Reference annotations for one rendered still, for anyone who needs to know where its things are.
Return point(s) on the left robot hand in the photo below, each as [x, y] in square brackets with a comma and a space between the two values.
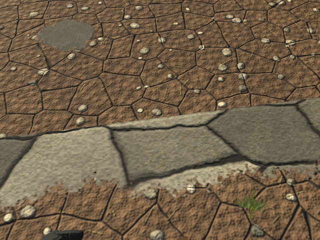
[73, 234]

